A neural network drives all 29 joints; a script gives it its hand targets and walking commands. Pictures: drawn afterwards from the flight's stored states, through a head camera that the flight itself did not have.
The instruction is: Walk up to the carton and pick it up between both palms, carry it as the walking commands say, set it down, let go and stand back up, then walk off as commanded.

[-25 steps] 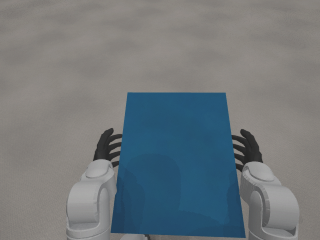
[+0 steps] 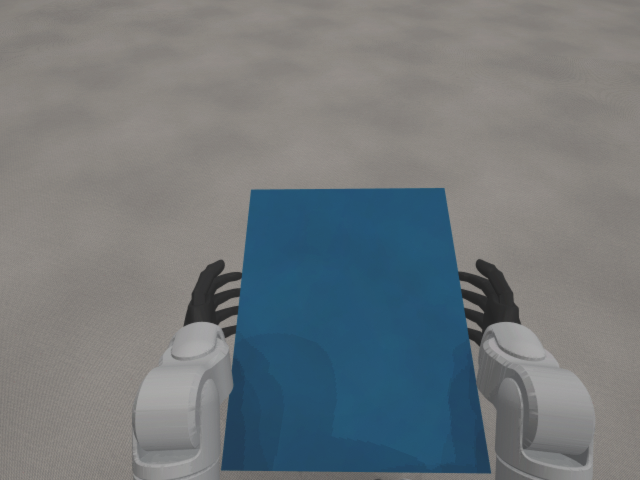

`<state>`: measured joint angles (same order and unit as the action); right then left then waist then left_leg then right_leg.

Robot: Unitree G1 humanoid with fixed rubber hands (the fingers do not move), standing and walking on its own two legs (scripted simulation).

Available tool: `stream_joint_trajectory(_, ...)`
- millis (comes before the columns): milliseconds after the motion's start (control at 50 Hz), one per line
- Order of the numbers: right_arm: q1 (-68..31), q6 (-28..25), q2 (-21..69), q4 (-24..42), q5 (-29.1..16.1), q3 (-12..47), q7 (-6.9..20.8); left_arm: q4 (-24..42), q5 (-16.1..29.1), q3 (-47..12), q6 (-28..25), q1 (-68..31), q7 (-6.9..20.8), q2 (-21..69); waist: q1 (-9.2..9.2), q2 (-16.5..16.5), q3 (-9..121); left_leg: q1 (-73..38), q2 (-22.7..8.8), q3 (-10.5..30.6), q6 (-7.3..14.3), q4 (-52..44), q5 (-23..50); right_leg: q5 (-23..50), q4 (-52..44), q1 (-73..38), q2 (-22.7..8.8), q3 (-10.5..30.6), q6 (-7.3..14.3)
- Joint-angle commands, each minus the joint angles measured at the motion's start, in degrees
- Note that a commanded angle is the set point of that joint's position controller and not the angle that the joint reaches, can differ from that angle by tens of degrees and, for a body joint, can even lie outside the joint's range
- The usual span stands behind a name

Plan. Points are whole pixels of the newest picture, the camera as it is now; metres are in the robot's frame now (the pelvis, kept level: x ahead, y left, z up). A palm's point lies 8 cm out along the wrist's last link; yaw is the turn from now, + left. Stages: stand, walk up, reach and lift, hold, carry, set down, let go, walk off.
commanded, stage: carry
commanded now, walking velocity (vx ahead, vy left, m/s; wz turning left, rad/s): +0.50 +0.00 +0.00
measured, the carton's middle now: (346, 331) +0.30 +0.00 +0.03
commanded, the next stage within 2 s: none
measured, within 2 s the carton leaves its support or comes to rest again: neither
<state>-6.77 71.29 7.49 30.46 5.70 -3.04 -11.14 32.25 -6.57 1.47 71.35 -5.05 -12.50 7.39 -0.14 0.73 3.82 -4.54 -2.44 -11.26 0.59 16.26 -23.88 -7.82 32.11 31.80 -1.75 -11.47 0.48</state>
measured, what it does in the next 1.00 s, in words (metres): walks ahead: right foot, then left foot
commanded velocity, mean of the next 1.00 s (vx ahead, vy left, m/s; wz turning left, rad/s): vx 0.50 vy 0.00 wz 0.00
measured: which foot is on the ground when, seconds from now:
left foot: down 0.00-0.08, up 0.10-0.48, down 0.50-1.00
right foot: up 0.00-0.02, down 0.04-0.50, up 0.52-0.94, down 0.96-1.00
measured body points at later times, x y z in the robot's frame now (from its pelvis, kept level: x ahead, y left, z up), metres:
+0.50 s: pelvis +0.34 +0.03 +0.00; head +0.35 +0.04 +0.45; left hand +0.61 +0.19 +0.10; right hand +0.61 -0.12 +0.10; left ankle +0.45 +0.13 -0.73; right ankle +0.18 -0.09 -0.73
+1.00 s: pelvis +0.69 +0.04 -0.02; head +0.69 +0.04 +0.43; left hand +0.95 +0.20 +0.08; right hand +0.96 -0.11 +0.08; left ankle +0.46 +0.13 -0.70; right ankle +0.80 -0.04 -0.73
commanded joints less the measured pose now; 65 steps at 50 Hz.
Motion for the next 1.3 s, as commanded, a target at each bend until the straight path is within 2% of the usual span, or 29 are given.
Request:
stream_joint_trajectory(0, -18.5, 0.7, 48.5, 3.9, -20.9, 33.4, 13.9, 2.2, 21.8, -35.5, 0.4, -21.6, 14.2, 53.0, 1.22, 8.9, 9.1, -3.0, -10.0, -0.3, 0.4, 11.3, 55.3, 1.4, -5.0, -10.6, 4.1, -3.5, 1.6)
stream_joint_trajectory(20, -18.4, 1.0, 48.1, 3.7, -20.9, 33.5, 13.8, 1.8, 21.8, -34.9, 0.7, -21.3, 14.2, 52.8, 0.35, 6.7, 12.0, 1.8, -8.9, -1.3, -1.0, 19.6, 52.5, 2.9, -7.2, -21.2, 4.3, -2.6, 2.7)
stream_joint_trajectory(40, -19.5, 1.4, 47.6, 3.5, -20.7, 33.3, 13.9, 1.1, 21.8, -34.2, 1.1, -19.7, 14.2, 52.0, -1.45, 3.7, 15.3, 11.3, -7.3, 0.4, -2.0, 30.8, 44.5, -0.9, -6.9, -33.3, -0.9, 5.2, 4.6)
stream_joint_trajectory(60, -20.1, 1.6, 46.7, 3.9, -20.5, 34.3, 13.8, -0.5, 21.2, -33.5, 1.0, -19.9, 14.3, 51.5, -1.87, -12.5, 17.1, 29.4, 0.4, 3.5, -4.5, 50.2, 20.9, -8.2, -14.0, -42.6, -16.3, 32.6, 13.3)
stream_joint_trajectory(80, -20.9, 1.7, 47.4, 3.1, -20.7, 34.3, 14.1, -1.8, 21.8, -33.6, 1.0, -19.7, 14.5, 53.2, -1.22, -14.8, 16.1, 37.1, 4.6, 10.4, -3.5, 62.3, -2.2, -3.3, -19.9, -41.9, -21.4, 42.8, 17.8)
stream_joint_trajectory(120, -23.4, 0.3, 54.3, 4.7, -22.8, 37.2, 14.7, 1.7, 22.5, -34.7, -0.4, -22.3, 15.4, 57.8, -1.00, -3.8, 15.4, 39.5, -1.9, 16.7, -2.4, 63.7, 2.4, 10.1, -18.7, -38.2, -21.1, 32.8, 15.2)
stream_joint_trajectory(160, -23.3, -1.2, 58.3, 4.9, -23.4, 37.9, 15.1, 4.1, 24.0, -36.0, -1.8, -24.3, 16.0, 61.3, -1.08, -0.8, 15.1, 38.0, -4.9, 15.0, -3.2, 54.8, 6.1, 11.3, -18.9, -35.8, -18.0, 22.5, 11.1)
stream_joint_trajectory(220, -20.7, -2.5, 58.8, 4.3, -21.8, 37.9, 14.8, 3.5, 24.3, -36.3, -2.7, -22.6, 16.7, 60.5, -0.81, -5.7, 14.6, 33.7, -4.5, 9.5, -2.8, 39.4, 9.1, 11.5, -20.8, -34.4, -14.1, 12.5, 8.2)
stream_joint_trajectory(400, -19.9, -0.6, 53.2, 4.5, -21.1, 37.1, 13.8, 2.2, 22.7, -34.5, -1.1, -19.9, 16.2, 52.2, -1.48, -10.1, 8.2, 33.5, -0.7, -0.3, -2.0, 14.1, 17.0, 18.8, -18.0, -37.9, -12.1, 5.8, 6.3)
stream_joint_trajectory(460, -20.1, 0.3, 52.5, 3.0, -21.5, 36.3, 13.9, 1.8, 22.4, -34.4, -0.3, -20.6, 15.7, 50.7, -0.25, -8.4, 11.2, 20.2, 1.9, -3.8, -0.7, 6.6, 19.4, 29.1, -6.2, -35.7, -10.7, 1.5, 3.0)
stream_joint_trajectory(480, -18.5, 0.4, 52.4, 1.5, -21.6, 35.8, 13.9, 1.7, 21.9, -34.6, 0.1, -20.7, 15.5, 50.3, 1.13, -5.9, 15.6, 6.1, 1.1, -1.6, 0.6, 8.2, 17.5, 28.5, 3.0, -27.9, -9.2, 0.7, 0.6)
stream_joint_trajectory(500, -18.4, 0.5, 51.3, 0.4, -21.6, 34.9, 13.8, 2.0, 22.0, -34.9, 0.6, -21.6, 15.5, 50.1, 2.42, 2.8, 18.9, -6.7, -8.9, 15.1, 4.7, 7.1, 14.6, 17.9, 18.8, -12.9, -5.8, 0.8, -2.2)
stream_joint_trajectory(520, -19.7, 0.1, 51.4, -0.7, -21.8, 34.0, 13.9, 2.1, 22.2, -35.4, 0.8, -22.7, 15.7, 50.9, 2.16, 16.7, 20.3, -14.6, -19.9, 36.2, 12.3, -0.2, 17.9, -16.3, 34.1, 3.2, 2.8, 2.9, -3.0)
stream_joint_trajectory(540, -20.1, -0.1, 53.1, 0.2, -21.9, 34.5, 14.1, 1.0, 23.0, -35.3, 0.4, -23.2, 16.1, 52.2, 2.24, 12.5, 20.6, -14.8, -21.5, 36.4, 15.2, -0.3, 24.5, -19.5, 42.7, 8.8, 0.4, 8.7, -1.4)
stream_joint_trajectory(560, -20.3, -0.5, 55.3, -0.4, -21.6, 34.4, 14.4, 1.1, 23.9, -35.9, -0.1, -24.2, 16.6, 54.6, 2.16, 8.0, 19.1, -11.4, -21.2, 32.4, 15.0, -0.4, 29.0, -17.7, 45.2, 9.5, -1.6, 11.5, -0.6)
stream_joint_trajectory(600, -22.5, -1.6, 59.4, 0.1, -22.2, 35.7, 15.2, 1.2, 23.9, -36.0, -1.5, -25.3, 17.0, 58.9, 1.49, 1.2, 15.1, -2.5, -18.4, 22.8, 11.1, -3.9, 26.4, -10.7, 38.6, 5.8, -4.4, 13.0, -0.5)
stream_joint_trajectory(640, -22.6, -2.7, 60.6, 1.3, -23.1, 36.8, 15.9, 1.4, 23.0, -36.2, -2.5, -24.1, 16.8, 60.7, 0.72, 3.0, 12.9, -1.1, -15.3, 15.3, 7.1, -4.5, 26.2, -8.8, 28.6, 4.2, -5.0, 11.4, -0.9)
stream_joint_trajectory(740, -20.6, -2.5, 55.7, 3.9, -22.6, 35.5, 15.9, 1.6, 21.6, -37.2, -2.7, -21.7, 14.9, 58.9, 0.55, 7.8, 11.1, -3.1, -12.3, 6.2, 4.9, -4.2, 38.0, -4.1, 11.7, 4.2, -1.5, 4.5, -1.2)
stream_joint_trajectory(860, -18.7, -0.5, 50.9, 3.8, -21.5, 34.4, 14.7, 2.9, 21.8, -36.3, -0.8, -21.8, 14.4, 54.1, 1.06, 8.9, 6.7, -4.2, -11.1, 1.4, 2.8, 1.2, 48.0, 0.2, 0.0, -0.2, 0.7, -1.3, 0.5)
stream_joint_trajectory(920, -18.4, 0.5, 49.1, 4.2, -21.1, 34.3, 14.2, 2.8, 22.0, -35.1, 0.2, -22.0, 14.4, 52.9, 0.62, 7.8, 9.9, -1.8, -10.0, -1.4, 0.1, 13.6, 54.4, 2.5, -6.0, -14.1, 3.5, -3.2, 2.4)
stream_joint_trajectory(940, -18.7, 0.9, 48.5, 4.1, -21.1, 34.2, 14.0, 2.0, 21.9, -34.4, 0.5, -20.8, 14.4, 52.5, -0.61, 5.6, 13.8, 4.8, -8.7, -1.0, -1.1, 22.4, 50.8, 2.4, -5.5, -26.4, 2.5, -0.8, 4.1)
stream_joint_trajectory(960, -19.4, 1.2, 47.5, 4.3, -20.9, 34.5, 13.9, 1.0, 21.7, -33.9, 0.6, -19.4, 14.4, 51.6, -2.00, -1.8, 16.5, 17.8, -5.4, 0.8, -2.9, 37.0, 40.5, 0.1, -6.7, -37.6, -6.3, 14.3, 8.6)
stream_joint_trajectory(980, -19.9, 1.6, 46.7, 3.9, -20.7, 34.9, 14.0, -1.6, 21.2, -32.7, 0.6, -19.1, 14.5, 51.8, -1.95, -19.2, 17.8, 33.7, 5.8, 4.3, -4.5, 57.5, 0.7, 4.2, -15.8, -44.7, -20.1, 39.5, 17.4)
stream_joint_trajectory(1000, -18.7, 1.3, 48.6, 2.4, -20.6, 34.6, 14.1, -1.1, 22.5, -34.2, 0.5, -19.8, 14.9, 53.8, -1.20, -12.2, 18.6, 39.2, 2.8, 12.7, -3.2, 65.9, -3.2, 9.7, -17.0, -45.2, -23.0, 40.5, 18.4)
stream_joint_trajectory(1020, -21.2, 0.6, 52.5, 3.8, -22.3, 36.6, 14.6, 0.4, 22.6, -34.4, -0.4, -21.1, 15.3, 56.2, -1.25, -7.0, 18.1, 40.1, 0.3, 15.6, -2.8, 67.1, -0.9, 17.6, -15.9, -42.8, -22.4, 35.4, 17.1)
stream_joint_trajectory(1060, -23.4, -1.1, 57.9, 5.3, -23.7, 38.4, 15.2, 3.5, 23.6, -35.5, -2.1, -23.3, 16.1, 60.5, -1.56, -1.7, 15.6, 39.9, -4.0, 15.9, -2.9, 56.8, 4.4, 14.7, -17.3, -38.2, -19.9, 25.4, 12.3)
stream_joint_trajectory(1120, -20.7, -2.7, 59.3, 4.5, -22.2, 38.1, 15.2, 3.5, 24.2, -36.1, -3.4, -22.9, 16.8, 61.5, -1.05, -5.4, 15.4, 34.0, -4.5, 10.3, -2.7, 39.8, 7.1, 13.2, -19.3, -35.8, -15.5, 14.3, 8.4)
stream_joint_trajectory(1180, -18.8, -3.2, 57.7, 5.1, -20.9, 37.9, 14.7, 4.4, 24.4, -36.9, -3.5, -22.0, 17.1, 59.0, -1.36, -8.1, 12.9, 34.2, -2.8, 5.8, -2.8, 26.7, 10.2, 13.8, -21.6, -36.1, -14.0, 10.2, 8.7)
stream_joint_trajectory(1280, -18.3, -1.5, 53.4, 5.4, -20.7, 37.3, 14.0, 3.4, 23.2, -35.8, -2.0, -19.9, 16.4, 53.2, -1.46, -10.1, 9.5, 32.5, -1.1, 0.8, -2.1, 14.9, 17.7, 15.3, -19.4, -36.8, -12.6, 5.9, 6.2)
